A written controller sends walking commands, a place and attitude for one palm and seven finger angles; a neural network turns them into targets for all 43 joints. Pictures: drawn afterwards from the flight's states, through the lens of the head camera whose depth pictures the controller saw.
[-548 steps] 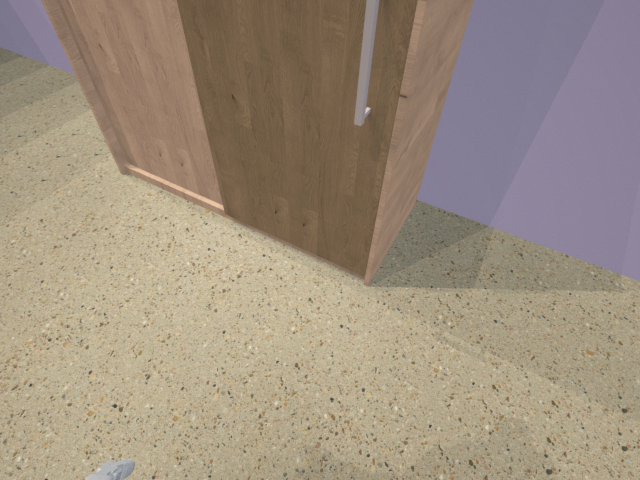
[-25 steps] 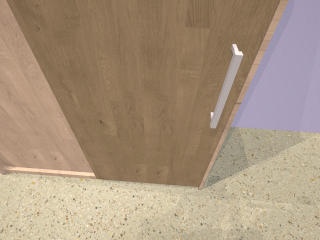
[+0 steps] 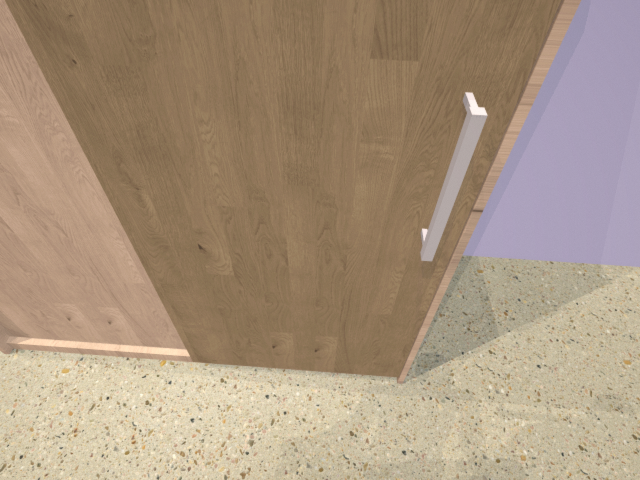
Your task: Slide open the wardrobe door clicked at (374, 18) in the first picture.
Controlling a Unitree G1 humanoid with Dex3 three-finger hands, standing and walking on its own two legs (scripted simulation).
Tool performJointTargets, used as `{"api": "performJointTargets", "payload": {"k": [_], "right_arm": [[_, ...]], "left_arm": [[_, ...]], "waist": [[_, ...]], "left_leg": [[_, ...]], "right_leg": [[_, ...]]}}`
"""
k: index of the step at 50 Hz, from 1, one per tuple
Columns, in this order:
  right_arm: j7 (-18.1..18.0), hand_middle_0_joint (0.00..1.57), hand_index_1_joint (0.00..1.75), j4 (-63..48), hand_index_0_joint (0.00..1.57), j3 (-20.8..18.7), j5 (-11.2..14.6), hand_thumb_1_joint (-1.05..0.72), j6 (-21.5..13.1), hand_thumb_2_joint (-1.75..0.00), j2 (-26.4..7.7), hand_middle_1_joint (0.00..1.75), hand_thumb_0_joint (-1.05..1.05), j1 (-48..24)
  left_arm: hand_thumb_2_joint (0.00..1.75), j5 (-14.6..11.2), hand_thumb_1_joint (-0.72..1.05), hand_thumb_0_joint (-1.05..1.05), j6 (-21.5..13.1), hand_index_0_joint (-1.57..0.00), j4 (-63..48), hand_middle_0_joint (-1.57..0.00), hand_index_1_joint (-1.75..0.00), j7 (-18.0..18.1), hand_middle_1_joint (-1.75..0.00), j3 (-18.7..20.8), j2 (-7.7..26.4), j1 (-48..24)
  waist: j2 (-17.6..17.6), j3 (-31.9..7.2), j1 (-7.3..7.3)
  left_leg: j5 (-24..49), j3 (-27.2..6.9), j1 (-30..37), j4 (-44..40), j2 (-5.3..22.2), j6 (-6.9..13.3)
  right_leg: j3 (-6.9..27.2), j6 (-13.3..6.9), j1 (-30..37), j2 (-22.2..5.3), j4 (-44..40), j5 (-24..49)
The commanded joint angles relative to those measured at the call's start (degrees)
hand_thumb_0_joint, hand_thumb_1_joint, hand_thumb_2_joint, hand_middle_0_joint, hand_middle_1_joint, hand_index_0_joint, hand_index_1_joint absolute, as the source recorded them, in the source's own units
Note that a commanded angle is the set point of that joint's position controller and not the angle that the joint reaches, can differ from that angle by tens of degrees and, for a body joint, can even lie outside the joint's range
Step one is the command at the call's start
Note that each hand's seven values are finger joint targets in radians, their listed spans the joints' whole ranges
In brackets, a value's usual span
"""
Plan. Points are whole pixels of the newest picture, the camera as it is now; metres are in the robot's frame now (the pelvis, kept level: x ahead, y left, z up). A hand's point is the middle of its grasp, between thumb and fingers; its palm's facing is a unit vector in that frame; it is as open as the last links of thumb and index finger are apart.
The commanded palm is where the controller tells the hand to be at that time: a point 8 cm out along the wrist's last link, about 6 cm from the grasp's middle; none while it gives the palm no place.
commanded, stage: look again from close up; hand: right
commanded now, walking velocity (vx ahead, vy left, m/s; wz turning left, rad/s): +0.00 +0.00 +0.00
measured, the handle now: (445, 188) +0.53 -0.16 +0.08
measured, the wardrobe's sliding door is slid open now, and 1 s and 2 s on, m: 0.00 0.00 0.00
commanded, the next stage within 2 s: raise the hand with hooked fingers in 0.34 s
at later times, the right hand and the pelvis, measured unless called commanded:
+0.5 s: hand out of the picture +0.08 -0.23 -0.15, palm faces +0.11 +0.96 -0.26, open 7.4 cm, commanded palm +0.10 -0.27 -0.07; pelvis +0.00 +0.00 +0.00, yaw +0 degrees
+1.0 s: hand out of the picture +0.15 -0.23 -0.04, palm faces +0.10 +0.99 -0.06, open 9.4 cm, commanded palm +0.14 -0.28 -0.01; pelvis -0.03 +0.01 -0.10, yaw -1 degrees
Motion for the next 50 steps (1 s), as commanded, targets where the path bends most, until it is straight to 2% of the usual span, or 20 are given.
{"api": "performJointTargets", "payload": {"k": [1,21,22,23,24,25,26,27,29,31,32,34,36,38,39,40,43,45,48,50], "right_arm": [[-0.84,0.20,0.30,-2.97,0.20,-2.02,0.24,-0.90,-0.94,-0.90,-9.66,0.30,0.00,0.37],[-0.54,0.20,0.30,-3.07,0.20,-2.16,0.25,-0.90,-1.07,-0.90,-11.54,0.30,0.00,-0.94],[-0.52,0.20,0.30,-5.98,0.20,-1.31,-0.59,-0.90,-1.80,-0.90,-12.93,0.30,0.00,2.09],[-0.11,0.20,0.32,-74.52,0.20,-20.65,7.82,-0.88,-11.39,-0.89,-24.33,0.32,0.00,-42.54],[-0.12,0.20,0.33,-58.87,0.20,-14.80,8.27,-0.85,-8.44,-0.88,-15.73,0.33,0.00,-3.54],[-0.52,0.21,0.34,-53.50,0.21,-11.15,11.18,-0.83,-6.33,-0.87,-4.82,0.34,0.00,1.78],[0.02,0.21,0.36,-58.30,0.21,-9.86,12.03,-0.81,-8.42,-0.86,-2.92,0.36,0.00,-2.53],[1.28,0.21,0.37,-55.43,0.21,-12.55,12.87,-0.78,-11.14,-0.85,-2.46,0.37,0.00,3.59],[5.55,0.21,0.40,-54.18,0.21,-16.46,14.63,-0.74,-18.25,-0.83,-3.47,0.40,0.00,13.61],[11.53,0.22,0.43,-49.76,0.22,-17.79,16.95,-0.69,-25.76,-0.81,-1.31,0.43,0.00,21.13],[14.79,0.22,0.45,-48.93,0.22,-21.15,17.66,-0.67,-29.93,-0.80,-3.56,0.45,0.00,24.53],[22.29,0.22,0.48,-52.11,0.22,-21.92,18.91,-0.62,-36.92,-0.78,-6.22,0.48,0.00,20.91],[26.84,0.22,0.51,-56.24,0.22,-25.07,21.87,-0.57,-35.04,-0.76,-9.26,0.51,0.00,20.36],[27.96,0.23,0.54,-64.12,0.23,-25.93,25.61,-0.53,-29.54,-0.74,-9.97,0.54,0.00,16.02],[27.61,0.23,0.55,-66.32,0.23,-25.79,26.31,-0.50,-27.30,-0.73,-9.53,0.55,0.00,14.53],[26.63,0.23,0.57,-71.33,0.23,-24.97,26.05,-0.48,-25.90,-0.72,-10.40,0.57,0.00,10.20],[22.52,0.24,0.62,-84.73,0.24,-25.06,23.16,-0.41,-24.79,-0.69,-13.69,0.62,0.00,4.07],[21.58,0.24,0.64,-84.86,0.24,-21.72,21.38,-0.36,-23.96,-0.67,-11.21,0.64,0.00,4.48],[21.50,0.24,0.69,-82.11,0.24,-21.96,21.31,-0.29,-21.44,-0.64,-12.01,0.69,0.00,3.27],[21.62,0.25,0.72,-79.87,0.25,-23.54,21.68,-0.25,-19.03,-0.62,-13.28,0.72,0.00,3.72]], "left_arm": [[0.90,0.15,0.90,0.00,-1.29,-0.20,-2.26,-0.20,-0.30,0.54,-0.30,1.64,9.50,0.12],[0.90,0.19,0.90,0.00,-1.34,-0.20,-2.53,-0.20,-0.30,0.46,-0.30,1.76,11.32,-1.41],[0.90,0.59,0.90,0.00,-2.16,-0.20,-8.25,-0.20,-0.30,0.22,-0.30,2.07,9.68,-0.20],[0.90,-1.58,0.90,0.00,-8.32,-0.20,-24.75,-0.20,-0.30,2.67,-0.30,2.51,9.32,1.27],[0.90,-2.14,0.90,0.00,-11.68,-0.20,-24.39,-0.20,-0.30,4.39,-0.30,2.94,8.80,1.94],[0.90,-2.65,0.90,0.00,-13.86,-0.20,-24.43,-0.20,-0.30,3.90,-0.30,2.14,6.77,0.03],[0.90,-2.96,0.90,0.00,-15.61,-0.20,-27.03,-0.20,-0.30,3.44,-0.30,3.17,7.90,-0.64],[0.90,-2.02,0.90,0.00,-17.32,-0.20,-28.87,-0.20,-0.30,2.97,-0.30,4.19,7.96,-0.24],[0.90,-1.38,0.90,0.00,-19.34,-0.20,-30.11,-0.20,-0.30,1.68,-0.30,5.88,7.37,-0.10],[0.90,-0.64,0.90,0.00,-20.91,-0.20,-31.88,-0.20,-0.30,0.12,-0.30,6.23,6.75,-1.84],[0.90,-0.78,0.90,0.00,-21.41,-0.20,-33.24,-0.20,-0.30,-0.82,-0.30,6.44,6.41,-1.52],[0.90,-0.05,0.90,0.00,-22.39,-0.20,-35.79,-0.20,-0.30,-1.88,-0.30,6.57,7.34,-3.48],[0.90,-0.67,0.90,0.00,-22.45,-0.20,-40.09,-0.20,-0.30,-1.50,-0.30,6.73,8.08,-3.62],[0.90,-1.84,0.90,0.00,-21.97,-0.20,-43.39,-0.20,-0.30,-0.36,-0.30,6.27,7.91,-2.90],[0.90,-2.41,0.90,0.00,-21.73,-0.20,-43.73,-0.20,-0.30,0.32,-0.30,5.92,7.20,-2.49],[0.90,-2.56,0.90,0.00,-21.47,-0.20,-44.49,-0.20,-0.30,1.07,-0.30,5.59,8.03,-2.17],[0.90,-1.81,0.90,0.00,-21.26,-0.20,-42.54,-0.20,-0.30,2.83,-0.30,5.04,8.18,-0.34],[0.90,-1.91,0.90,0.00,-21.24,-0.20,-40.80,-0.20,-0.30,3.51,-0.30,4.50,7.77,0.06],[0.90,-2.45,0.90,0.00,-21.25,-0.20,-38.98,-0.20,-0.30,4.69,-0.30,3.87,7.81,-0.37],[0.90,-2.80,0.90,0.00,-21.19,-0.20,-38.79,-0.20,-0.30,5.28,-0.30,3.28,7.67,-1.31]], "waist": [[-0.12,-0.70,-0.04],[0.51,-1.49,0.05],[2.01,1.89,0.49],[-6.43,-25.87,5.51],[-10.57,-22.40,-1.83],[-3.39,-8.70,2.16],[1.09,-1.23,2.90],[4.36,1.65,2.04],[5.18,-7.36,-2.35],[7.42,-7.27,-3.65],[4.45,-8.31,-4.87],[4.81,-12.04,-3.70],[3.75,-18.82,-4.77],[1.98,-21.38,-4.38],[3.64,-19.99,-3.64],[1.29,-18.50,-2.06],[-6.30,-21.83,-0.57],[-4.48,-20.28,0.95],[-4.39,-17.81,1.75],[-4.31,-17.19,0.79]], "left_leg": [[4.60,-5.86,2.61,-3.64,5.61,1.32],[4.74,-6.39,2.75,-4.32,5.72,1.47],[11.87,-5.01,1.29,1.07,4.49,2.43],[15.06,-4.48,5.78,3.50,-1.30,1.27],[7.36,-0.79,3.60,6.36,-1.37,2.84],[3.61,0.55,-2.85,5.38,-1.97,2.38],[-0.04,1.03,-6.79,5.61,-1.35,2.04],[-3.29,1.03,-9.58,6.68,-1.58,2.13],[-4.44,0.55,-12.46,14.45,-1.11,2.25],[-3.06,-0.09,-19.18,23.22,-0.89,2.41],[-1.77,-1.79,-20.32,27.04,-0.66,3.11],[-2.59,-4.42,-25.51,34.11,-0.10,3.10],[-5.53,-6.78,-25.41,35.85,0.05,2.65],[-13.34,-9.40,-24.82,32.97,0.29,1.75],[-19.04,-9.14,-26.52,31.24,-0.34,1.33],[-20.67,-7.53,-29.25,31.93,-1.06,1.19],[-10.54,-6.30,-28.35,34.10,-2.05,1.64],[-7.88,-3.82,-29.22,34.61,-2.76,1.47],[-11.44,-4.00,-29.57,32.41,-2.79,1.21],[-15.58,-3.78,-28.48,30.53,-2.64,1.19]], "right_leg": [[4.38,-0.96,-4.20,-5.85,-4.56,6.51],[4.60,-1.02,-3.25,-5.97,-4.64,6.80],[4.44,-0.63,-3.97,-3.69,-0.52,13.55],[0.67,-2.41,5.11,2.25,2.25,17.81],[-2.83,-1.20,5.44,0.94,0.92,20.86],[-0.88,-0.92,-1.50,0.73,2.33,12.66],[0.88,-1.65,-7.64,1.33,3.56,6.34],[1.17,-2.12,-11.36,1.72,5.50,3.02],[1.65,-1.11,-17.69,1.92,12.72,1.91],[1.67,-0.29,-27.66,2.27,21.30,0.51],[1.38,0.02,-30.32,2.87,24.84,0.57],[1.35,0.22,-38.39,2.99,33.22,-1.93],[-0.07,-0.48,-40.92,3.22,37.11,-2.90],[-0.64,-0.78,-41.91,3.26,38.19,-5.91],[0.36,-0.86,-41.67,2.68,37.70,-8.93],[1.03,-1.14,-41.10,2.08,37.52,-10.20],[2.60,-1.79,-37.33,1.17,38.76,-4.57],[3.54,-1.84,-35.63,0.70,38.23,-3.45],[3.93,-1.45,-36.32,0.66,37.41,-6.45],[4.37,-1.10,-36.08,0.80,35.03,-9.04]]}}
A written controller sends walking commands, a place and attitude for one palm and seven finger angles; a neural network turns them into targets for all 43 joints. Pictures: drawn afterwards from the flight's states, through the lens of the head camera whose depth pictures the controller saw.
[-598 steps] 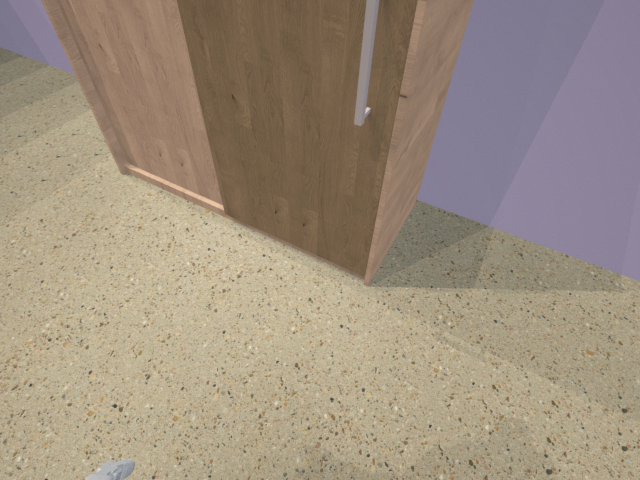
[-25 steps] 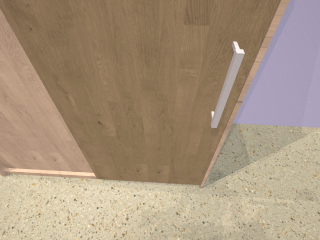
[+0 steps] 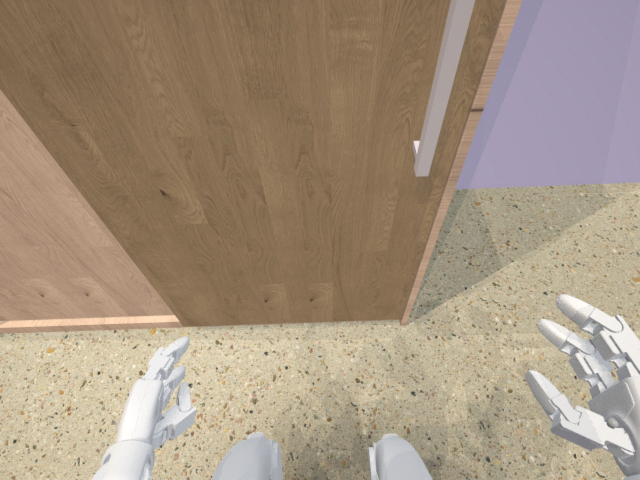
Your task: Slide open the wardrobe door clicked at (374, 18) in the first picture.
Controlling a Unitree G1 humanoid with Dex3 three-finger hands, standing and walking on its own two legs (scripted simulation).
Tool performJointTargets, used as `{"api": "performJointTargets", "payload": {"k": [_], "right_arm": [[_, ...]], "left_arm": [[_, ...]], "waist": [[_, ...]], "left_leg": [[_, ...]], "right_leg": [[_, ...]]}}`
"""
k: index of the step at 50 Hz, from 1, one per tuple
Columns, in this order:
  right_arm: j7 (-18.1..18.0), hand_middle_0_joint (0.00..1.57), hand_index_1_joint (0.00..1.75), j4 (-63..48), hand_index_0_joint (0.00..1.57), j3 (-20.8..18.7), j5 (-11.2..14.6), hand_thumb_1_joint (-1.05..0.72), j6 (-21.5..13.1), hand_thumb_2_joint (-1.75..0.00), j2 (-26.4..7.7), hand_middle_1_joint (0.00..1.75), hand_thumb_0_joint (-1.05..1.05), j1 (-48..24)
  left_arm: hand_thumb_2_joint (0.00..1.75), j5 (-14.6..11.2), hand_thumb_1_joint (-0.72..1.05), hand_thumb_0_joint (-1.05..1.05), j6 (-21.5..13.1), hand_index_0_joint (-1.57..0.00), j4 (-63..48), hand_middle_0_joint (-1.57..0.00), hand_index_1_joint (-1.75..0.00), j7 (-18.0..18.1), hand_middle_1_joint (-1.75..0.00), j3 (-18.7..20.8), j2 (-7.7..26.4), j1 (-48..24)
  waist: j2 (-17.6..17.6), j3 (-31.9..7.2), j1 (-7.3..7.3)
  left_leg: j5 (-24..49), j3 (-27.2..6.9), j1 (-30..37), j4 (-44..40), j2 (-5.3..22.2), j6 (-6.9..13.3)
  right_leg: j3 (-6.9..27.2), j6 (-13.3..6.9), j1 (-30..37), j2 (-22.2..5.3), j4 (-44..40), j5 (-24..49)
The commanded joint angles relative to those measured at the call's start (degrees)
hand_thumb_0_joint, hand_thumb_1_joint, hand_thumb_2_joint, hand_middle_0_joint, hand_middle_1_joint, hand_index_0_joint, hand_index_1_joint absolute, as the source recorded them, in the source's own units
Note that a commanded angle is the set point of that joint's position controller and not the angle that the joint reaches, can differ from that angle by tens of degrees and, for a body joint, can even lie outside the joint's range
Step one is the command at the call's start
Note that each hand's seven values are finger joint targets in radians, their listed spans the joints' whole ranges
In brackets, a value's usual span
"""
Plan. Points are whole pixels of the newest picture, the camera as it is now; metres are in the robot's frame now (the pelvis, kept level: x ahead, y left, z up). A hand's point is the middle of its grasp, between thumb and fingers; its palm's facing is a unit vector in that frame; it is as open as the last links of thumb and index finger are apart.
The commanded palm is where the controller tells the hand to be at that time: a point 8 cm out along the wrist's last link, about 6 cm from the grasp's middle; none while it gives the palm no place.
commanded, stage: raise the hand with hooked fingers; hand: right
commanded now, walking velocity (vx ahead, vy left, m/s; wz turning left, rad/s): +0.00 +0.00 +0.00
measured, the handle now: (437, 78) +0.56 -0.16 +0.19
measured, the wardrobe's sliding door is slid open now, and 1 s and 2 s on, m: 0.00 0.00 0.00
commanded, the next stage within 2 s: move the hooked fingers beside the handle in 1.54 s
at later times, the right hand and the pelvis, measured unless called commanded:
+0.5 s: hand (597, 320) +0.25 -0.26 +0.13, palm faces +0.07 +0.99 -0.08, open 12.4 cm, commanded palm +0.22 -0.31 +0.15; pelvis +0.02 -0.01 +0.05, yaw +0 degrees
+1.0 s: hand (637, 228) +0.30 -0.28 +0.20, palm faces +0.09 +1.00 -0.04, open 14.0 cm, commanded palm +0.27 -0.32 +0.21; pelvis +0.03 +0.00 +0.08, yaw +0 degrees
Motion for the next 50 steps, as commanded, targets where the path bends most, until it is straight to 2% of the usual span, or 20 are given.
{"api": "performJointTargets", "payload": {"k": [1,2,6,8,10,12,14,16,18,20,22,24,32,36,38,40,42,45,48,50], "right_arm": [[-0.33,0.25,0.74,-11.97,0.25,-6.08,1.72,-0.22,0.48,-0.61,-12.22,0.74,0.00,-7.81],[-0.71,0.25,0.75,-10.86,0.25,-7.52,1.95,-0.20,1.97,-0.60,-12.99,0.75,0.00,-6.29],[-1.92,0.26,0.81,-9.52,0.26,-7.52,2.95,-0.11,4.96,-0.56,-12.40,0.81,0.00,-5.59],[-2.86,0.26,0.84,-9.77,0.26,-7.89,3.12,-0.06,4.49,-0.54,-12.59,0.84,0.00,-5.98],[-3.31,0.26,0.87,-9.40,0.26,-7.08,3.07,-0.01,3.72,-0.52,-11.94,0.87,0.00,-6.64],[-3.72,0.27,0.90,-9.58,0.27,-7.62,2.87,0.03,3.10,-0.50,-12.90,0.90,0.00,-6.99],[-3.84,0.27,0.93,-9.55,0.27,-6.06,2.37,0.08,2.95,-0.48,-12.17,0.93,0.00,-8.29],[-3.88,0.27,0.96,-9.05,0.27,-6.91,2.21,0.13,2.99,-0.46,-13.42,0.96,0.00,-10.09],[-3.93,0.28,0.99,-9.91,0.28,-7.88,2.04,0.17,3.07,-0.44,-14.69,0.99,0.00,-11.18],[-3.67,0.28,1.02,-10.15,0.28,-7.58,2.15,0.22,3.39,-0.42,-14.40,1.02,0.00,-11.67],[-3.68,0.28,1.05,-9.93,0.28,-9.17,2.03,0.27,3.71,-0.40,-16.25,1.05,0.00,-12.91],[-3.21,0.29,1.08,-10.56,0.29,-8.79,2.27,0.31,4.21,-0.38,-15.76,1.08,0.00,-13.62],[-0.75,0.30,1.20,-5.34,0.30,-9.78,3.09,0.50,8.67,-0.30,-17.16,1.20,0.00,-20.44],[0.54,0.30,1.20,-4.00,0.30,-9.80,3.18,0.50,10.45,-0.30,-17.98,1.20,0.00,-25.26],[0.75,0.30,1.20,-3.28,0.30,-10.22,3.08,0.50,11.14,-0.30,-18.74,1.20,0.00,-27.30],[1.12,0.30,1.20,-2.84,0.30,-10.08,2.94,0.50,11.62,-0.30,-18.92,1.20,0.00,-29.60],[1.21,0.30,1.20,-1.43,0.30,-11.70,2.90,0.50,12.36,-0.30,-20.71,1.20,0.00,-30.57],[1.67,0.30,1.20,0.32,0.30,-11.06,2.94,0.50,13.62,-0.30,-20.39,1.20,0.00,-33.60],[1.52,0.30,1.20,0.78,0.30,-11.13,2.43,0.50,15.09,-0.30,-21.78,1.20,0.00,-37.42],[1.31,0.30,1.20,1.50,0.30,-11.51,2.25,0.50,15.79,-0.30,-22.25,1.20,0.00,-38.52]], "left_arm": [[0.90,-1.06,0.90,0.00,-3.46,-0.20,-6.80,-0.20,-0.30,2.20,-0.30,3.12,8.75,-0.61],[0.90,-1.10,0.90,0.00,-3.29,-0.20,-7.03,-0.20,-0.30,2.34,-0.30,2.91,8.60,-0.91],[0.90,-1.18,0.90,0.00,-3.18,-0.20,-7.91,-0.20,-0.30,2.35,-0.30,2.25,8.18,-1.41],[0.90,-1.07,0.90,0.00,-3.50,-0.20,-8.00,-0.20,-0.30,2.32,-0.30,2.13,8.29,-1.09],[0.90,-0.94,0.90,0.00,-3.96,-0.20,-7.58,-0.20,-0.30,2.15,-0.30,2.09,8.48,-0.67],[0.90,-0.91,0.90,0.00,-4.38,-0.20,-7.41,-0.20,-0.30,2.12,-0.30,2.13,8.92,-0.21],[0.90,-1.04,0.90,0.00,-4.69,-0.20,-7.13,-0.20,-0.30,2.09,-0.30,2.11,9.16,0.22],[0.90,-1.18,0.90,0.00,-4.88,-0.20,-6.77,-0.20,-0.30,2.21,-0.30,2.18,9.61,0.59],[0.90,-1.12,0.90,0.00,-5.00,-0.20,-6.52,-0.20,-0.30,2.48,-0.30,2.19,9.68,0.82],[0.90,-1.25,0.90,0.00,-5.03,-0.20,-6.22,-0.20,-0.30,2.52,-0.30,2.11,9.65,0.70],[0.90,-1.16,0.90,0.00,-4.88,-0.20,-5.57,-0.20,-0.30,2.74,-0.30,2.17,9.84,0.90],[0.90,-1.24,0.90,0.00,-4.78,-0.20,-5.47,-0.20,-0.30,2.71,-0.30,2.05,9.65,0.69],[0.90,-1.44,0.90,0.00,-3.47,-0.20,-4.44,-0.20,-0.30,3.45,-0.30,1.50,9.92,0.10],[0.90,-1.68,0.90,0.00,-2.76,-0.20,-4.35,-0.20,-0.30,3.73,-0.30,1.19,9.77,-0.64],[0.90,-1.75,0.90,0.00,-2.42,-0.20,-4.01,-0.20,-0.30,3.92,-0.30,1.06,9.64,-0.81],[0.90,-1.82,0.90,0.00,-2.14,-0.20,-3.95,-0.20,-0.30,4.09,-0.30,1.01,9.51,-1.11],[0.90,-1.72,0.90,0.00,-1.86,-0.20,-3.79,-0.20,-0.30,4.23,-0.30,0.97,9.70,-1.25],[0.90,-2.00,0.90,0.00,-1.39,-0.20,-3.75,-0.20,-0.30,4.34,-0.30,0.74,9.42,-1.72],[0.90,-2.25,0.90,0.00,-0.92,-0.20,-3.84,-0.20,-0.30,4.49,-0.30,0.46,9.35,-2.36],[0.90,-2.33,0.90,0.00,-0.69,-0.20,-3.96,-0.20,-0.30,4.57,-0.30,0.47,9.35,-2.46]], "waist": [[-6.31,-11.24,3.63],[-6.41,-11.41,2.75],[-3.24,-9.71,2.22],[-2.77,-9.38,1.89],[-2.05,-8.33,2.30],[-2.48,-7.93,2.09],[-3.35,-6.74,2.63],[-2.77,-6.14,2.55],[-4.05,-7.89,2.08],[-4.91,-7.18,2.19],[-5.03,-7.66,2.06],[-6.30,-8.51,1.81],[-4.65,-7.08,1.70],[-3.38,-7.49,1.72],[-4.76,-7.84,1.46],[-4.11,-7.80,1.73],[-4.08,-8.32,1.14],[-3.08,-7.59,1.34],[-5.14,-7.27,1.22],[-4.43,-7.37,1.08]], "left_leg": [[2.72,-6.39,11.15,-16.11,-2.74,-0.64],[2.17,-6.15,12.96,-17.12,-2.83,-0.43],[-0.40,-5.71,15.03,-19.96,-2.54,-0.98],[-0.53,-5.79,16.41,-20.97,-2.38,-0.88],[0.43,-5.25,16.62,-21.38,-2.54,-0.94],[1.14,-5.03,17.84,-21.91,-2.69,-0.75],[2.66,-4.58,17.65,-22.26,-2.67,-0.87],[2.22,-4.55,18.38,-23.11,-2.70,-0.92],[5.71,-4.43,20.76,-23.34,-2.59,-0.75],[8.02,-4.16,21.71,-24.00,-2.72,-0.79],[11.17,-4.11,23.92,-24.48,-2.85,-0.67],[15.26,-3.82,25.62,-24.65,-2.81,-0.64],[20.57,-3.92,30.28,-28.23,-3.07,-0.74],[23.67,-3.92,32.03,-29.64,-2.99,-0.92],[25.02,-4.11,33.33,-30.28,-2.78,-0.80],[25.79,-3.99,33.87,-31.02,-2.87,-0.88],[26.85,-4.30,35.38,-31.55,-2.75,-0.79],[27.77,-4.21,35.88,-32.57,-2.64,-0.97],[25.90,-4.58,36.51,-33.84,-2.39,-0.83],[25.86,-4.39,36.94,-34.45,-2.59,-0.83]], "right_leg": [[-0.92,-2.35,6.11,2.85,-15.89,11.17],[-0.83,-2.27,6.56,3.05,-17.23,11.06],[-0.72,-1.89,7.88,3.16,-20.77,9.80],[-0.79,-1.80,8.62,3.20,-21.90,10.13],[-0.64,-1.75,9.63,3.14,-22.94,10.49],[-0.75,-1.74,10.46,3.15,-23.92,10.82],[-0.88,-1.72,11.88,3.06,-25.06,11.21],[-0.82,-1.65,12.42,3.09,-26.17,10.68],[-1.06,-1.76,14.50,3.16,-26.93,13.50],[-1.16,-1.70,15.98,3.22,-27.79,15.03],[-1.38,-1.79,17.37,3.25,-28.19,17.61],[-1.55,-1.65,19.36,3.25,-28.97,20.73],[-2.15,-1.78,23.08,3.41,-31.93,24.04],[-2.23,-1.88,25.34,3.30,-33.46,26.05],[-2.53,-1.90,26.35,3.26,-34.03,27.15],[-2.57,-1.97,27.63,3.28,-34.78,27.63],[-2.86,-2.12,28.21,3.31,-35.16,28.49],[-2.88,-2.16,28.87,3.28,-36.39,28.76],[-3.10,-2.17,29.43,3.33,-37.56,27.41],[-2.94,-2.20,30.23,3.33,-38.38,27.47]]}}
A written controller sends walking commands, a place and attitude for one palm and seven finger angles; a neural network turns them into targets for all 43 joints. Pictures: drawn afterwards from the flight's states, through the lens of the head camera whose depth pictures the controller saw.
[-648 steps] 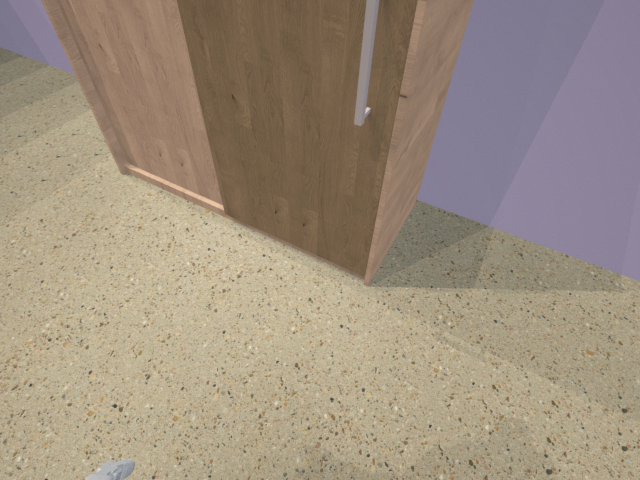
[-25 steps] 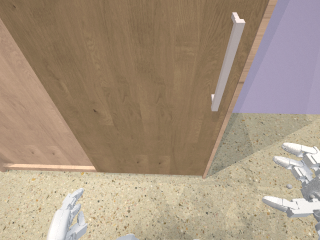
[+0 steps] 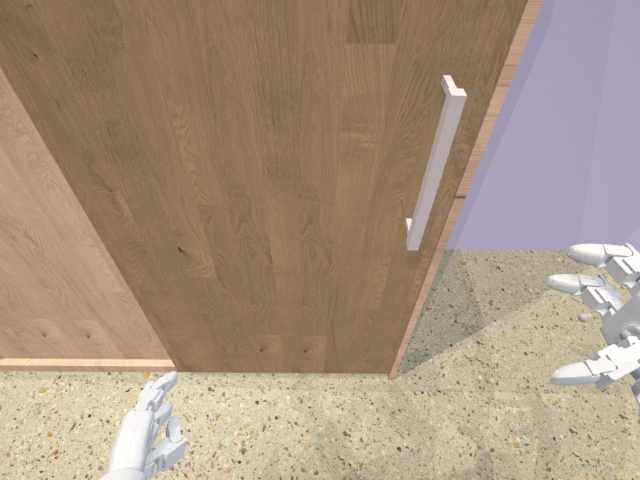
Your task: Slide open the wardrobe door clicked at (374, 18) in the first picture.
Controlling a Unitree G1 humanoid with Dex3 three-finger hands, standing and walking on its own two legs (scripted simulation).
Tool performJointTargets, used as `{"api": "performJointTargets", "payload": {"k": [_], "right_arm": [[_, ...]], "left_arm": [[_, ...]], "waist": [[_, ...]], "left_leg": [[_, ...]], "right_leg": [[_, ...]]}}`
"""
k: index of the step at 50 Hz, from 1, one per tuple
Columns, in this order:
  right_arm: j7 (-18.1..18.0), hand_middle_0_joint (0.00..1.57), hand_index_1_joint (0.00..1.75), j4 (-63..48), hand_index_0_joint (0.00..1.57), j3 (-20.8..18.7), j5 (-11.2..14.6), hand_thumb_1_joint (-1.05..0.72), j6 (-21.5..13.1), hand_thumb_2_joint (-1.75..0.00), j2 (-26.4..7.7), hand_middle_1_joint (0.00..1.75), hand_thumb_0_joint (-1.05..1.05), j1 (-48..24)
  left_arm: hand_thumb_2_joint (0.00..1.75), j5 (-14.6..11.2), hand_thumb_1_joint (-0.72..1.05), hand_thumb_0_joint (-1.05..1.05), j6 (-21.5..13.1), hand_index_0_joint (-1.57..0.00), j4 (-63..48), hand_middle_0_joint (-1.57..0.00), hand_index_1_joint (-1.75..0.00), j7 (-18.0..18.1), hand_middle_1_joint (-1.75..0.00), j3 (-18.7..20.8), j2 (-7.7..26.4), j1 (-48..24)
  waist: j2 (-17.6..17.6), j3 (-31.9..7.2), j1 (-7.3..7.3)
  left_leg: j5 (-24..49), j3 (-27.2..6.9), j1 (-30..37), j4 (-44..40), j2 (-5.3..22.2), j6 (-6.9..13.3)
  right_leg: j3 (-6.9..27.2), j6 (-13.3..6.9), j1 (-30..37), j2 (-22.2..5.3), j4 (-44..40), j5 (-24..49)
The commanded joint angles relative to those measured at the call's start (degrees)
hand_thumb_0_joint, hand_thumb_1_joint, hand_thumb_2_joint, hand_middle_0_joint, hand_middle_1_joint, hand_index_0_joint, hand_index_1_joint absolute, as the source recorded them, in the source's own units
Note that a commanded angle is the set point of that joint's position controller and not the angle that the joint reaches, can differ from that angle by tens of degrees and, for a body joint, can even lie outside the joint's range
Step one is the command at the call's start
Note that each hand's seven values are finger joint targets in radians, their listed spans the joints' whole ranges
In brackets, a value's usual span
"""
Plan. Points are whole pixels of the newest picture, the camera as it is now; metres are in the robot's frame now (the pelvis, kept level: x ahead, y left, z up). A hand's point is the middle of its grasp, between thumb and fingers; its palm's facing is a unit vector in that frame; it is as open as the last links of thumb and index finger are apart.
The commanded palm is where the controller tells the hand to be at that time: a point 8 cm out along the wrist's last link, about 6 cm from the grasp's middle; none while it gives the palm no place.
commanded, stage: raise the hand with hooked fingers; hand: right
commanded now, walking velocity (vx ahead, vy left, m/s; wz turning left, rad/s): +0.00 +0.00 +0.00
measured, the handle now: (427, 174) +0.53 -0.16 +0.11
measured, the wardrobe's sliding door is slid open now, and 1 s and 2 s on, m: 0.00 0.00 0.00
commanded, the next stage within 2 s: move the hooked fingers beside the handle in 0.54 s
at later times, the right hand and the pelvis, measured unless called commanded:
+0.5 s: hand (580, 316) +0.26 -0.27 +0.13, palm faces +0.10 +0.99 -0.03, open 14.0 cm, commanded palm +0.23 -0.31 +0.14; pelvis -0.01 +0.00 +0.01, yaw +1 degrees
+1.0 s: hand (552, 282) +0.31 -0.25 +0.13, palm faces +0.07 +1.00 -0.01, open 14.0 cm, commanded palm +0.28 -0.30 +0.13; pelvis -0.02 +0.00 +0.01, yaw +1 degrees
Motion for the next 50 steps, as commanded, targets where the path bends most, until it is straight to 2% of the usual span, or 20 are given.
{"api": "performJointTargets", "payload": {"k": [1,3,5,7,12,14,17,21,23,27,29,32,34,35,38,40,42,43,47,50], "right_arm": [[-0.58,0.30,1.20,-11.83,0.30,-5.93,1.10,0.50,-2.00,-0.30,-15.32,1.20,0.00,-16.45],[-0.85,0.30,1.20,-11.40,0.30,-5.73,0.73,0.50,-1.31,-0.30,-15.28,1.20,0.00,-16.40],[-0.65,0.30,1.20,-7.58,0.30,-4.93,0.98,0.50,-0.01,-0.30,-13.41,1.20,0.00,-12.61],[-0.56,0.30,1.20,-7.43,0.30,-5.74,0.97,0.50,0.60,-0.30,-14.31,1.20,0.00,-12.05],[-1.90,0.30,1.20,-10.79,0.30,-6.87,0.69,0.50,-0.73,-0.30,-15.52,1.20,0.00,-15.09],[-2.30,0.30,1.20,-11.66,0.30,-6.10,0.37,0.50,-1.55,-0.30,-14.71,1.20,0.00,-16.14],[-2.55,0.30,1.20,-11.78,0.30,-6.55,0.03,0.50,-2.75,-0.30,-15.63,1.20,0.00,-16.43],[-2.15,0.30,1.20,-11.03,0.30,-5.13,0.13,0.50,-2.45,-0.30,-14.12,1.20,0.00,-16.56],[-2.19,0.30,1.20,-11.98,0.30,-5.55,-0.16,0.50,-2.32,-0.30,-15.03,1.20,0.00,-17.16],[-2.24,0.30,1.20,-11.13,0.30,-6.26,0.06,0.50,-2.05,-0.30,-15.28,1.20,0.00,-16.14],[-1.89,0.30,1.20,-10.11,0.30,-4.88,0.28,0.50,-1.67,-0.30,-13.48,1.20,0.00,-15.81],[-1.89,0.30,1.20,-10.68,0.30,-5.85,0.20,0.50,-1.60,-0.30,-14.87,1.20,0.00,-16.11],[-1.98,0.30,1.20,-9.50,0.30,-1.94,-0.13,0.50,-1.34,-0.30,-11.77,1.20,0.00,-22.07],[-2.24,0.30,1.20,-8.02,0.30,-3.10,-0.21,0.50,-1.38,-0.30,-13.05,1.20,0.00,-22.62],[-2.65,0.30,1.20,-8.71,0.30,-1.06,-1.17,0.50,-2.19,-0.30,-11.93,1.20,0.00,-24.83],[-2.96,0.30,1.20,-7.03,0.30,-0.71,-1.42,0.50,-2.33,-0.30,-11.67,1.20,0.00,-25.29],[-3.58,0.30,1.20,-5.07,0.30,-1.10,-2.17,0.50,-2.26,-0.30,-12.96,1.20,0.00,-28.11],[-3.86,0.30,1.20,-4.01,0.30,-1.28,-2.45,0.50,-2.21,-0.30,-13.43,1.20,0.00,-29.99],[-4.33,0.30,1.20,-1.58,0.30,-2.93,-3.20,0.50,-2.51,-0.30,-15.60,1.20,0.00,-31.97],[-4.16,0.30,1.20,1.63,0.30,-3.31,-3.12,0.50,-2.63,-0.30,-15.02,1.20,0.00,-30.13]], "left_arm": [[0.90,-0.32,0.90,0.00,-2.99,-0.20,-8.30,-0.20,-0.30,0.90,-0.30,3.23,7.99,-4.98],[0.90,-0.35,0.90,0.00,-2.79,-0.20,-8.35,-0.20,-0.30,0.90,-0.30,3.18,7.79,-4.97],[0.90,-0.57,0.90,0.00,-2.50,-0.20,-8.42,-0.20,-0.30,0.70,-0.30,3.26,7.86,-4.61],[0.90,-0.65,0.90,0.00,-2.16,-0.20,-8.65,-0.20,-0.30,0.51,-0.30,3.46,8.32,-4.73],[0.90,-0.40,0.90,0.00,-2.12,-0.20,-8.89,-0.20,-0.30,0.57,-0.30,3.65,8.26,-5.21],[0.90,-0.44,0.90,0.00,-2.30,-0.20,-8.97,-0.20,-0.30,0.65,-0.30,3.57,7.81,-5.24],[0.90,-0.21,0.90,0.00,-2.57,-0.20,-8.20,-0.20,-0.30,0.78,-0.30,3.60,8.12,-4.94],[0.90,-0.53,0.90,0.00,-2.80,-0.20,-8.16,-0.20,-0.30,1.01,-0.30,3.42,7.80,-5.36],[0.90,-0.45,0.90,0.00,-2.92,-0.20,-8.20,-0.20,-0.30,1.09,-0.30,3.43,7.86,-5.53],[0.90,-0.31,0.90,0.00,-3.20,-0.20,-8.06,-0.20,-0.30,1.19,-0.30,3.40,8.06,-5.43],[0.90,-0.57,0.90,0.00,-3.28,-0.20,-8.12,-0.20,-0.30,1.13,-0.30,3.25,7.70,-5.49],[0.90,-0.46,0.90,0.00,-3.32,-0.20,-8.07,-0.20,-0.30,1.08,-0.30,3.44,8.17,-5.32],[0.90,-0.74,0.90,0.00,-3.25,-0.20,-7.49,-0.20,-0.30,1.27,-0.30,3.10,7.71,-5.36],[0.90,-0.72,0.90,0.00,-3.20,-0.20,-7.15,-0.20,-0.30,1.43,-0.30,3.31,7.98,-4.96],[0.90,-0.55,0.90,0.00,-3.47,-0.20,-7.33,-0.20,-0.30,1.43,-0.30,3.22,7.82,-5.28],[0.90,-0.61,0.90,0.00,-3.36,-0.20,-7.10,-0.20,-0.30,1.42,-0.30,3.22,7.81,-4.95],[0.90,-0.51,0.90,0.00,-2.99,-0.20,-6.40,-0.20,-0.30,1.55,-0.30,3.13,8.12,-4.89],[0.90,-0.61,0.90,0.00,-2.83,-0.20,-6.47,-0.20,-0.30,1.62,-0.30,3.14,8.11,-4.83],[0.90,-0.34,0.90,0.00,-2.15,-0.20,-6.29,-0.20,-0.30,1.33,-0.30,3.26,8.14,-4.39],[0.90,-0.34,0.90,0.00,-1.58,-0.20,-6.63,-0.20,-0.30,0.93,-0.30,3.41,7.94,-3.67]], "waist": [[-2.65,-10.66,0.53],[-4.22,-11.12,0.27],[-1.00,-8.34,0.19],[-0.14,-8.56,-0.15],[-0.17,-9.30,0.15],[-2.41,-9.46,0.43],[-1.66,-9.10,0.59],[-3.33,-7.83,0.86],[-3.95,-9.04,0.71],[-2.10,-8.57,0.56],[-1.65,-7.33,0.80],[-1.79,-8.69,0.52],[-2.00,-6.41,2.20],[-2.28,-6.19,1.97],[-2.75,-8.71,1.85],[-1.93,-8.42,1.88],[-1.93,-7.61,2.14],[-0.41,-7.98,2.37],[-2.44,-10.99,1.78],[-1.78,-11.44,1.53]], "left_leg": [[15.85,-2.66,9.11,-5.67,-2.00,0.30],[16.38,-2.60,9.88,-6.02,-1.94,0.44],[15.04,-2.33,9.00,-6.70,-2.09,0.25],[14.37,-2.71,9.64,-6.93,-1.91,0.27],[12.50,-3.40,9.49,-7.54,-1.91,0.25],[11.07,-3.63,8.93,-7.88,-1.89,0.23],[10.53,-3.90,9.16,-8.08,-1.91,0.25],[8.43,-3.95,8.29,-8.79,-1.91,0.23],[7.95,-4.03,8.86,-8.84,-1.78,0.27],[8.47,-3.73,9.10,-8.90,-2.04,0.28],[8.07,-3.45,8.52,-9.13,-2.08,0.18],[8.60,-3.55,8.97,-8.84,-2.10,0.26],[7.31,-3.42,6.60,-9.46,-2.17,0.08],[6.10,-3.54,6.36,-9.66,-2.19,0.14],[7.06,-3.44,7.15,-9.11,-1.98,0.40],[6.16,-3.36,6.72,-9.23,-2.02,0.33],[4.81,-3.48,6.07,-9.48,-1.98,0.48],[4.56,-3.35,6.13,-9.43,-1.84,0.37],[7.46,-3.77,7.89,-8.55,-1.70,0.71],[10.96,-3.60,8.55,-7.74,-1.78,0.70]], "right_leg": [[-0.02,-1.48,1.29,2.61,-7.97,16.72],[-0.29,-1.47,2.03,2.57,-8.51,17.52],[-0.29,-1.44,0.68,2.65,-9.20,15.90],[-0.61,-1.48,0.39,2.59,-9.11,15.39],[-0.85,-1.62,1.06,2.58,-9.29,14.27],[-0.95,-1.55,1.31,2.76,-9.69,13.12],[-1.01,-1.59,1.24,2.62,-9.61,12.66],[-0.96,-1.55,1.01,2.83,-10.19,10.71],[-0.82,-1.56,1.39,2.79,-10.37,10.58],[-0.76,-1.64,1.49,2.75,-10.42,10.92],[-0.64,-1.55,1.02,2.78,-10.84,10.32],[-0.75,-1.60,1.45,2.78,-10.47,10.91],[-0.51,-1.54,1.32,2.74,-10.77,9.46],[-0.42,-1.43,0.98,2.72,-10.84,8.61],[-0.31,-1.54,2.09,2.74,-10.85,9.64],[-0.29,-1.51,1.64,2.85,-10.95,8.69],[-0.27,-1.50,1.09,2.74,-10.89,7.85],[-0.05,-1.53,0.61,2.68,-11.13,7.60],[-0.58,-1.39,0.80,2.81,-10.54,9.85],[-0.81,-1.36,-0.03,2.86,-10.18,11.97]]}}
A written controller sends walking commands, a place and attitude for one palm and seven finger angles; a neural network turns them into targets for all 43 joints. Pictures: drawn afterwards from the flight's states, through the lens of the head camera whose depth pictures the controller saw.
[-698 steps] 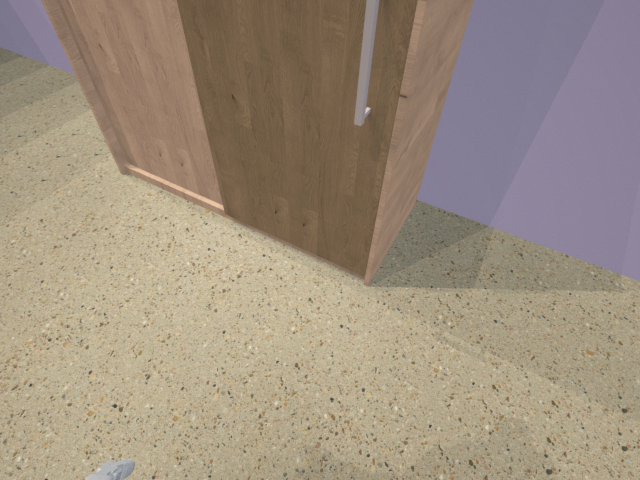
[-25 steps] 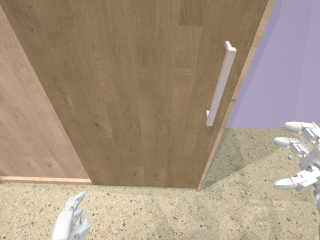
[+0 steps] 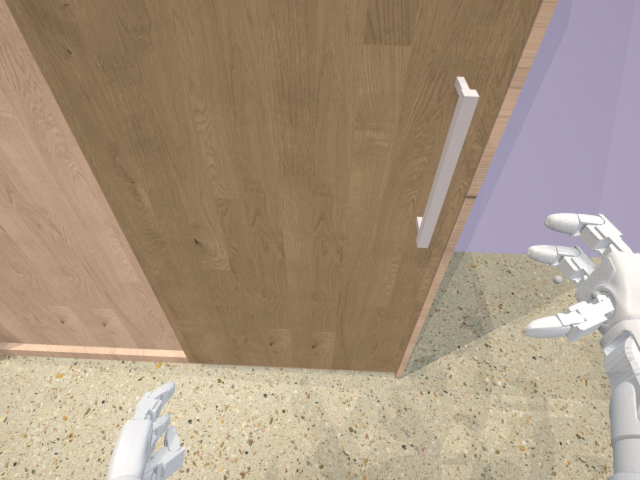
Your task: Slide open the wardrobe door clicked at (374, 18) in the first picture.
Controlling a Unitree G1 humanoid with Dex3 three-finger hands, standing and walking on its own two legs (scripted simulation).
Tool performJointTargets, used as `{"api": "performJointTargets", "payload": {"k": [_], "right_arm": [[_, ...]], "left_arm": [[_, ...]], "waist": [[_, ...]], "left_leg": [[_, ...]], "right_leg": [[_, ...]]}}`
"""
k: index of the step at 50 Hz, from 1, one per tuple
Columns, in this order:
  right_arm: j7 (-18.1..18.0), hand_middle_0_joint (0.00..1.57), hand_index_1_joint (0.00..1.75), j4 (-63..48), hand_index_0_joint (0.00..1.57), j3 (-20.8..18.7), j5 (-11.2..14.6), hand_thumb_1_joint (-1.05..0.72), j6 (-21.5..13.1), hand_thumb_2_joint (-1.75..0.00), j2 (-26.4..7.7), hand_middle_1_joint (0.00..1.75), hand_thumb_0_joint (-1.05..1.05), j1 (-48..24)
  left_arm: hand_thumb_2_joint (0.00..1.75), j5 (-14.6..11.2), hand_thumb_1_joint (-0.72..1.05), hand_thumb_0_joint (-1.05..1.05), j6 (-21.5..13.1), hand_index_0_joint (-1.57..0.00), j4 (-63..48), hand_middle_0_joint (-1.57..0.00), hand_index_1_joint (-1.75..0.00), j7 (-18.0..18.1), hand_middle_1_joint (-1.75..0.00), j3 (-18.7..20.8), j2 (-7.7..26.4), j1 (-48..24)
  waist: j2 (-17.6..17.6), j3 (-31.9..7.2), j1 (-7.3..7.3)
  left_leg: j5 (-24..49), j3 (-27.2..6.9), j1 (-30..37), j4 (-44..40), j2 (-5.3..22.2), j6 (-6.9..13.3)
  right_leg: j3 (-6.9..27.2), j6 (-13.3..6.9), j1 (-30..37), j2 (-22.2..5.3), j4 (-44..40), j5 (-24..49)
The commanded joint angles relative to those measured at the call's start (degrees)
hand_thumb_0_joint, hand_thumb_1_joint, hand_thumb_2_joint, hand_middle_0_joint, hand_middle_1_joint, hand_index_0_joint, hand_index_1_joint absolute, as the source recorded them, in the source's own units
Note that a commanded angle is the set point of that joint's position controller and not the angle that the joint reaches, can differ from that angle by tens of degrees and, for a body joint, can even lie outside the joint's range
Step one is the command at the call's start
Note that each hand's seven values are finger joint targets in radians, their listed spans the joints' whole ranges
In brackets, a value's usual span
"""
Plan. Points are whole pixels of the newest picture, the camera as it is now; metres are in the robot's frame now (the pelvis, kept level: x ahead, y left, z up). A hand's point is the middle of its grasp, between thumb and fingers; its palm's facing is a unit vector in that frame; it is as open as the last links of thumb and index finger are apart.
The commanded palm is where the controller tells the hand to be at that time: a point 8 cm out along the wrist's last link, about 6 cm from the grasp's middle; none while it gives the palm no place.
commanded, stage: move the hooked fingers beside the handle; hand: right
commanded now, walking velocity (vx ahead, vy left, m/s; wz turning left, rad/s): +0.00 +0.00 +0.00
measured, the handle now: (439, 173) +0.55 -0.17 +0.10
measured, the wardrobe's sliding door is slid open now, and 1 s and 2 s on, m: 0.00 0.00 0.00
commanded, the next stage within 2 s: none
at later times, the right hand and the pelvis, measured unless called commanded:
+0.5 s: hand (525, 239) +0.39 -0.24 +0.12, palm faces +0.06 +1.00 +0.00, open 14.0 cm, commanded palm +0.36 -0.30 +0.12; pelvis +0.01 +0.00 +0.00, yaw +1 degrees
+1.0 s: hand (504, 210) +0.45 -0.24 +0.12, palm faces +0.05 +1.00 +0.00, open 14.0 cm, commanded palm +0.43 -0.29 +0.12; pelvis +0.01 -0.01 -0.01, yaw +1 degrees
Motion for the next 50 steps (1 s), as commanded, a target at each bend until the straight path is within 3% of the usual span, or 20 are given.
{"api": "performJointTargets", "payload": {"k": [1,2,6,8,10,14,17,19,22,24,25,27,35,38,41,42,44,45,48,50], "right_arm": [[-0.30,0.30,1.20,-10.26,0.30,-5.22,1.31,0.50,-4.28,-0.30,-14.99,1.20,0.00,-18.91],[-0.35,0.30,1.20,-9.35,0.30,-5.51,1.36,0.50,-4.40,-0.30,-15.41,1.20,0.00,-19.16],[0.07,0.30,1.20,-6.62,0.30,-7.05,1.08,0.50,-4.76,-0.30,-17.52,1.20,0.00,-21.08],[0.36,0.30,1.20,-7.82,0.30,-6.03,0.98,0.50,-5.19,-0.30,-16.79,1.20,0.00,-21.58],[0.34,0.30,1.20,-7.79,0.30,-3.88,1.02,0.50,-5.54,-0.30,-15.04,1.20,0.00,-25.31],[-0.58,0.30,1.20,-4.22,0.30,-3.33,0.43,0.50,-5.89,-0.30,-15.17,1.20,0.00,-28.70],[-1.31,0.30,1.20,-3.39,0.30,-3.89,-0.53,0.50,-6.45,-0.30,-16.87,1.20,0.00,-31.17],[-1.53,0.30,1.20,-1.76,0.30,-3.15,-0.57,0.50,-6.41,-0.30,-15.27,1.20,0.00,-30.30],[-2.04,0.30,1.20,-0.31,0.30,-5.77,-1.15,0.50,-6.87,-0.30,-18.74,1.20,0.00,-30.74],[-2.13,0.30,1.20,1.66,0.30,-3.23,-1.34,0.50,-6.77,-0.30,-15.81,1.20,0.00,-32.83],[-2.46,0.30,1.20,2.24,0.30,-4.91,-1.58,0.50,-7.04,-0.30,-18.04,1.20,0.00,-34.43],[-2.64,0.30,1.20,2.58,0.30,-5.13,-1.95,0.50,-7.72,-0.30,-18.61,1.20,0.00,-34.98],[-2.23,0.30,1.20,8.00,0.30,-1.08,-2.66,0.50,-8.90,-0.30,-15.99,1.20,0.00,-43.14],[-2.77,0.30,1.20,10.08,0.30,-2.72,-3.02,0.50,-9.79,-0.30,-18.21,1.20,0.00,-44.89],[-2.97,0.30,1.20,13.48,0.30,-2.30,-3.46,0.50,-10.31,-0.30,-17.94,1.20,0.00,-46.55],[-3.22,0.30,1.20,13.39,0.30,-3.48,-3.85,0.50,-10.88,-0.30,-19.78,1.20,0.00,-47.31],[-3.30,0.30,1.20,13.88,0.30,-2.37,-4.18,0.50,-11.35,-0.30,-18.44,1.20,0.00,-47.45],[-3.28,0.30,1.20,15.94,0.30,-2.30,-4.26,0.50,-11.33,-0.30,-18.61,1.20,0.00,-48.15],[-3.34,0.30,1.20,18.21,0.30,-3.50,-4.65,0.50,-12.27,-0.30,-21.12,1.20,0.00,-51.41],[-3.07,0.30,1.20,18.76,0.30,-2.45,-4.57,0.50,-12.89,-0.30,-19.57,1.20,0.00,-51.77]], "left_arm": [[0.90,0.03,0.90,0.00,-2.68,-0.20,-8.24,-0.20,-0.30,0.22,-0.30,3.47,8.19,-3.99],[0.90,0.03,0.90,0.00,-2.59,-0.20,-8.24,-0.20,-0.30,0.16,-0.30,3.60,8.39,-3.78],[0.90,0.09,0.90,0.00,-1.71,-0.20,-8.13,-0.20,-0.30,-0.11,-0.30,4.08,8.87,-2.63],[0.90,0.11,0.90,0.00,-1.50,-0.20,-8.53,-0.20,-0.30,-0.32,-0.30,4.21,8.73,-2.39],[0.90,-0.08,0.90,0.00,-1.26,-0.20,-8.17,-0.20,-0.30,-0.29,-0.30,4.30,8.73,-1.86],[0.90,-0.13,0.90,0.00,-0.73,-0.20,-7.18,-0.20,-0.30,-0.15,-0.30,4.45,9.05,-0.86],[0.90,0.10,0.90,0.00,-0.26,-0.20,-6.66,-0.20,-0.30,-0.26,-0.30,4.72,9.38,-0.04],[0.90,0.18,0.90,0.00,0.02,-0.20,-6.93,-0.20,-0.30,-0.46,-0.30,4.62,8.97,0.12],[0.90,0.40,0.90,0.00,0.82,-0.20,-6.80,-0.20,-0.30,-0.76,-0.30,4.78,9.51,0.96],[0.90,0.22,0.90,0.00,1.21,-0.20,-6.95,-0.20,-0.30,-0.92,-0.30,4.59,8.96,1.01],[0.90,0.41,0.90,0.00,1.42,-0.20,-6.56,-0.20,-0.30,-0.93,-0.30,4.72,9.26,1.43],[0.90,0.49,0.90,0.00,1.79,-0.20,-6.76,-0.20,-0.30,-1.07,-0.30,4.97,9.48,1.95],[0.90,0.39,0.90,0.00,2.84,-0.20,-5.73,-0.20,-0.30,-1.28,-0.30,5.03,9.48,3.57],[0.90,0.67,0.90,0.00,3.26,-0.20,-5.16,-0.20,-0.30,-1.43,-0.30,5.24,9.81,4.71],[0.90,0.65,0.90,0.00,3.73,-0.20,-4.85,-0.20,-0.30,-1.64,-0.30,5.15,9.80,5.26],[0.90,0.82,0.90,0.00,3.94,-0.20,-4.58,-0.20,-0.30,-1.65,-0.30,5.29,10.01,5.73],[0.90,0.84,0.90,0.00,4.15,-0.20,-4.98,-0.20,-0.30,-1.98,-0.30,5.31,9.68,6.04],[0.90,0.78,0.90,0.00,4.35,-0.20,-4.60,-0.20,-0.30,-2.00,-0.30,5.25,9.80,6.29],[0.90,0.92,0.90,0.00,4.84,-0.20,-4.15,-0.20,-0.30,-2.06,-0.30,5.32,10.17,7.24],[0.90,0.95,0.90,0.00,4.84,-0.20,-4.28,-0.20,-0.30,-2.26,-0.30,5.48,10.07,7.63]], "waist": [[-2.30,-12.63,0.26],[-0.79,-12.53,0.34],[-1.42,-13.74,0.59],[-3.28,-15.61,0.49],[-3.54,-14.81,1.63],[-1.84,-13.60,2.60],[-2.01,-16.21,2.37],[-1.99,-17.06,2.19],[-1.86,-18.16,1.61],[-2.20,-16.78,2.44],[-2.64,-17.08,2.37],[-1.33,-18.61,2.44],[-2.97,-18.46,4.31],[-1.39,-20.65,4.16],[-1.30,-19.70,4.67],[-1.97,-21.02,4.30],[-3.29,-22.22,4.26],[-2.66,-20.64,4.86],[-2.35,-21.17,5.16],[-2.76,-22.45,5.29]], "left_leg": [[7.81,-2.71,7.52,-4.30,-1.81,0.40],[7.42,-3.14,7.52,-4.29,-1.81,0.35],[8.70,-3.26,7.17,-3.46,-1.82,0.44],[11.10,-3.54,7.84,-2.73,-1.70,0.51],[10.81,-3.19,6.24,-2.81,-2.04,0.47],[8.07,-3.15,4.09,-3.19,-2.09,0.39],[9.02,-3.18,4.73,-2.56,-2.15,0.60],[11.49,-3.11,5.42,-2.06,-2.07,0.53],[13.08,-3.24,6.42,-1.25,-2.10,0.61],[13.36,-3.16,5.41,-1.30,-2.07,0.51],[13.13,-3.12,5.08,-1.15,-2.17,0.61],[13.69,-3.27,5.68,-0.86,-2.30,0.58],[12.75,-3.25,2.37,-0.39,-2.35,0.62],[13.47,-3.25,2.95,0.20,-2.38,0.64],[13.31,-3.25,1.79,0.47,-2.46,0.60],[13.82,-3.44,2.49,0.84,-2.43,0.68],[14.84,-3.38,2.46,1.20,-2.49,0.74],[14.28,-3.38,1.46,1.02,-2.52,0.65],[13.32,-3.62,1.04,1.24,-2.51,0.59],[14.30,-3.60,0.94,1.57,-2.64,0.60]], "right_leg": [[0.05,-1.31,-1.50,2.60,-6.05,8.31],[-0.10,-1.44,-2.04,2.47,-5.51,8.03],[-0.09,-1.43,-2.89,2.51,-5.04,8.60],[-0.34,-1.42,-2.42,2.50,-4.43,10.47],[-0.11,-1.28,-2.05,2.41,-4.35,10.15],[0.15,-1.48,-2.79,2.28,-4.22,8.00],[0.22,-1.52,-2.15,2.25,-3.73,9.26],[0.13,-1.52,-2.38,2.31,-3.55,11.00],[-0.08,-1.47,-3.14,2.25,-3.07,12.23],[-0.23,-1.42,-3.90,2.26,-3.06,12.01],[-0.02,-1.33,-3.92,2.17,-2.99,11.88],[-0.14,-1.53,-3.77,2.11,-2.52,12.54],[0.18,-1.50,-4.47,2.18,-1.45,11.49],[0.52,-1.53,-4.82,2.09,-0.99,12.33],[0.35,-1.57,-5.78,2.07,-0.63,11.92],[0.25,-1.59,-5.84,2.14,-0.20,12.63],[0.31,-1.50,-5.39,2.12,-0.07,13.86],[0.16,-1.54,-6.18,2.04,0.09,12.98],[0.37,-1.60,-7.52,1.95,0.25,11.86],[0.17,-1.56,-6.88,1.95,0.69,12.74]]}}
